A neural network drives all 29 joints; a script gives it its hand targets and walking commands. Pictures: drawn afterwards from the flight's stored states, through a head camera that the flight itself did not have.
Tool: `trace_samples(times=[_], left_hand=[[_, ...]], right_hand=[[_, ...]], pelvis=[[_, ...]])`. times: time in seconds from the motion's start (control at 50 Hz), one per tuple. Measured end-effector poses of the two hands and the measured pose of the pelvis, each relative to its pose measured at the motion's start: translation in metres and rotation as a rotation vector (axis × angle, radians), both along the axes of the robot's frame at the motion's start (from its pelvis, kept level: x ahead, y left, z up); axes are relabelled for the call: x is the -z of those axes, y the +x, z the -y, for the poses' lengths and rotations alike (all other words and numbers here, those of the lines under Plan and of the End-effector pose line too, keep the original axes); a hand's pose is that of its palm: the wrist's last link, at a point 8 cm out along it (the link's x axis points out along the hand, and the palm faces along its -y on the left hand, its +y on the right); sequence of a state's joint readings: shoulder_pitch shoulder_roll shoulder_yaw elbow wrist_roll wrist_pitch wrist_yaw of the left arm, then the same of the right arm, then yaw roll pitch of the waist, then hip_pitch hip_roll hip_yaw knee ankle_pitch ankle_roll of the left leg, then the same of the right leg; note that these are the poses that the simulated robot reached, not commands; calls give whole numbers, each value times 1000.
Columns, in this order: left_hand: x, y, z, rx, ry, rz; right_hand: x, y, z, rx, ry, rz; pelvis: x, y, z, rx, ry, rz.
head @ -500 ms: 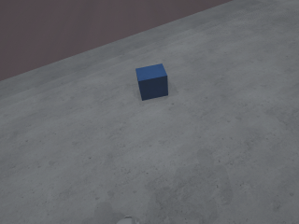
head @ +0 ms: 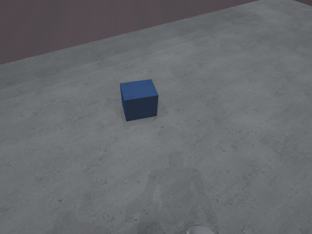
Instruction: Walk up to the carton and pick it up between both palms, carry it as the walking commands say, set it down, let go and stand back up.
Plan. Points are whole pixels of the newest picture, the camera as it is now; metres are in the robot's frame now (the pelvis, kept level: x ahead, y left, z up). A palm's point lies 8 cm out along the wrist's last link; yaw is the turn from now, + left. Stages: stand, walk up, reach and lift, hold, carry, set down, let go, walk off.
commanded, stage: walk up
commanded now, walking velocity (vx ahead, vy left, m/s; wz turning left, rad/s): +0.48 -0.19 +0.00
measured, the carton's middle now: (138, 100) +1.27 +0.05 -0.66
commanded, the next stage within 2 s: none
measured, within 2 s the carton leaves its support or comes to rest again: neither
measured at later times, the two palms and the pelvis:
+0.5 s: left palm (104, 210) +0.25 +0.16 -0.12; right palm (254, 180) +0.32 -0.34 -0.15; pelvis +0.26 -0.09 +0.00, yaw +1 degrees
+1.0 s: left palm (95, 132) +0.55 +0.23 -0.15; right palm (224, 130) +0.51 -0.29 -0.12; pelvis +0.52 -0.03 +0.00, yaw +0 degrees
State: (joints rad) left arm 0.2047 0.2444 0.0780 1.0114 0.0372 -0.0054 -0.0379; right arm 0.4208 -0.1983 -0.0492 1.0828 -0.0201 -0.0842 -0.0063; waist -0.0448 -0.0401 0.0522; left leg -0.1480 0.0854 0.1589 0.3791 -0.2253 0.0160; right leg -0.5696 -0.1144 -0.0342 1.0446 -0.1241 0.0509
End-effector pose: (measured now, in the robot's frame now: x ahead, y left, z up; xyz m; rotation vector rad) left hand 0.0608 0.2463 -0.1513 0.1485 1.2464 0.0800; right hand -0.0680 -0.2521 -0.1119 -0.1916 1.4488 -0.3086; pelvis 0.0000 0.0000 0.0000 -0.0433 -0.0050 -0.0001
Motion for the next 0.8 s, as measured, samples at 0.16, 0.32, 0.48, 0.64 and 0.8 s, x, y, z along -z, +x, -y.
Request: trace_samples(times=[0.16,0.32,0.48,0.64,0.8], left_hand=[[-12,158,60,94,-71,166],[-8,269,100,107,41,254],[-25,193,87,-76,121,-27],[-32,171,95,-207,90,-222],[2,239,68,-235,26,-337]], right_hand=[[1,23,3,99,51,-94],[50,138,57,31,116,-101],[40,362,90,-137,123,208],[17,531,62,-250,163,383],[17,671,7,-333,120,493]], pelvis=[[2,77,30,-7,17,-8],[31,172,80,-5,38,-40],[7,248,94,-11,57,-13],[0,326,81,-4,66,-3],[25,427,41,0,27,-23]])
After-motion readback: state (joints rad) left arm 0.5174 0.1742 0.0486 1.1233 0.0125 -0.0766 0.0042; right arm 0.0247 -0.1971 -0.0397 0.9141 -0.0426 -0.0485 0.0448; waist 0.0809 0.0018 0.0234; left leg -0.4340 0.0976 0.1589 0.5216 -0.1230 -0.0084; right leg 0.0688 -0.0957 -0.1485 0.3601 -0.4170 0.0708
